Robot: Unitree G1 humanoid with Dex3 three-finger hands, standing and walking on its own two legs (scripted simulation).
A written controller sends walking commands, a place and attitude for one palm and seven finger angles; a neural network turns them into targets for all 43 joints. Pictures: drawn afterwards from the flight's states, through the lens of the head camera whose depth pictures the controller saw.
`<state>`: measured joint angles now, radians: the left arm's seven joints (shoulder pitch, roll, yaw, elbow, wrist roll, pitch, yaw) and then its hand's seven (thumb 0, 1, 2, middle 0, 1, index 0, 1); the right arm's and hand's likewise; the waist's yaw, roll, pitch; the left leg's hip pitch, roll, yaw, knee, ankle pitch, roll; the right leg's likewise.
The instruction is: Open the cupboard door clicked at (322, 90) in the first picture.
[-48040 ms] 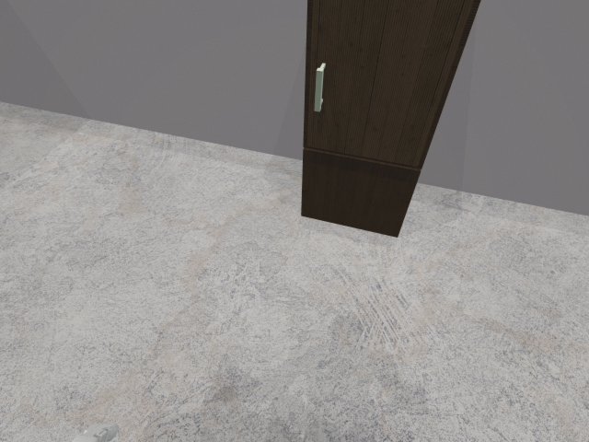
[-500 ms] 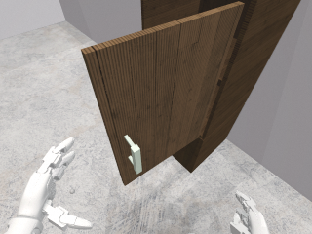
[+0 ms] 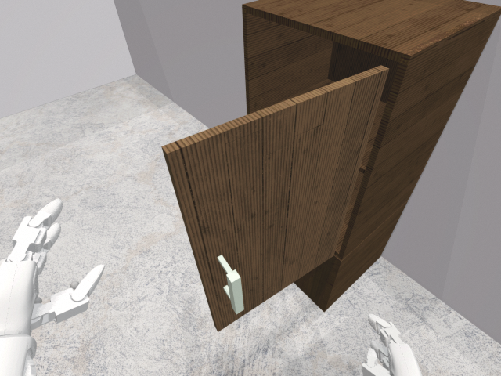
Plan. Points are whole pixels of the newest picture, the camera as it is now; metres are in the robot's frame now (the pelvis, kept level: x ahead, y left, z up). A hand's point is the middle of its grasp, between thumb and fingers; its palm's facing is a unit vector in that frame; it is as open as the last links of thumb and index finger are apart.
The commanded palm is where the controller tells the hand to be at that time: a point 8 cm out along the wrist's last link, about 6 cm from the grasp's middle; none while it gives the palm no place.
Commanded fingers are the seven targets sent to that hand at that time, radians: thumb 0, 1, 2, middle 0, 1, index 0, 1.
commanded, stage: draw the hand back to the body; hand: left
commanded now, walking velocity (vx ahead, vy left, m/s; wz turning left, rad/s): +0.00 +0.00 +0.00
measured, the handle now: (230, 285) +0.31 +0.09 -0.09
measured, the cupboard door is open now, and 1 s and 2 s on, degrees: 83 83 83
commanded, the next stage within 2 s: step back with the hand held close in 0.50 s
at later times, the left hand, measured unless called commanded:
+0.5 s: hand (57, 286) +0.17 +0.25 +0.16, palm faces +0.44 -0.80 -0.40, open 7.4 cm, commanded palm +0.12 +0.28 +0.18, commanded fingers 0.00 0.90 0.90 -0.20 -0.30 -0.20 -0.30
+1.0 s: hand (48, 293) +0.16 +0.25 +0.16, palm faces +0.33 -0.79 -0.52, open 7.4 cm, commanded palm +0.10 +0.30 +0.18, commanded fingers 0.00 0.90 0.90 -0.20 -0.30 -0.20 -0.30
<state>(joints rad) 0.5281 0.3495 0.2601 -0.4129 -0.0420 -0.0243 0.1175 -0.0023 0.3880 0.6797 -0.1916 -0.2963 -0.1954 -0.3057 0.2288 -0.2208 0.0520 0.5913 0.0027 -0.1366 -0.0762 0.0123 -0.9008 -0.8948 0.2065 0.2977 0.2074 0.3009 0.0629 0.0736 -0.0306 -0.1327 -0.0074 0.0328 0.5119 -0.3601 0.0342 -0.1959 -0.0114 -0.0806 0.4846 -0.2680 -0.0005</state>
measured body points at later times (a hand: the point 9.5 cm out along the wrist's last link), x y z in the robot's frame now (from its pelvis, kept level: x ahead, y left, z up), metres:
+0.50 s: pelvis -0.02 -0.01 +0.01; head -0.05 -0.03 +0.46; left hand +0.14 +0.29 +0.18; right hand +0.15 -0.24 -0.08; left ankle -0.05 +0.09 -0.74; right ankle -0.01 -0.12 -0.74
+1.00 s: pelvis -0.06 +0.00 +0.00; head -0.04 +0.00 +0.45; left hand +0.14 +0.29 +0.19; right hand +0.10 -0.25 -0.07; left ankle -0.05 +0.09 -0.74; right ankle -0.01 -0.12 -0.74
